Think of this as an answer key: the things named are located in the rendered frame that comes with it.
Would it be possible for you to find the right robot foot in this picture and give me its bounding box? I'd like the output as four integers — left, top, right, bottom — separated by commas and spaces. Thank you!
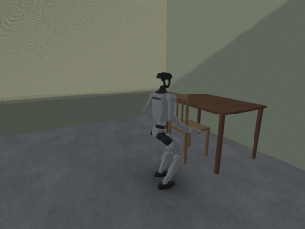
158, 180, 175, 190

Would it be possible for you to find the table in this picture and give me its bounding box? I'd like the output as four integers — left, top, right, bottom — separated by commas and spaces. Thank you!
165, 94, 267, 174

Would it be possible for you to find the chair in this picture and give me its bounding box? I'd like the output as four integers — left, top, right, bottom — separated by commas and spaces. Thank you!
168, 91, 210, 164

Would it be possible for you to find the robot right upper arm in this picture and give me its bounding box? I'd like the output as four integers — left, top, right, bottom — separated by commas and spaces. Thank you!
166, 94, 177, 122

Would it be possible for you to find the robot left upper arm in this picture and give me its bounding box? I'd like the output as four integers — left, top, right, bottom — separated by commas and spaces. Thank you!
143, 91, 156, 115

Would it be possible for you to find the robot left shin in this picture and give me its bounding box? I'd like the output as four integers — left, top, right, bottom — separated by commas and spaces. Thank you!
158, 146, 174, 173

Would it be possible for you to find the right robot forearm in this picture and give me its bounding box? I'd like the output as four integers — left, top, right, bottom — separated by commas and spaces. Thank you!
172, 114, 192, 133

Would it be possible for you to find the left robot forearm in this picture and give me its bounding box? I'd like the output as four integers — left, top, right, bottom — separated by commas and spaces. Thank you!
144, 112, 153, 119

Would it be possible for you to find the robot right hand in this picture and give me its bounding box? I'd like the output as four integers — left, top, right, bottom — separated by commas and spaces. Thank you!
190, 127, 203, 139

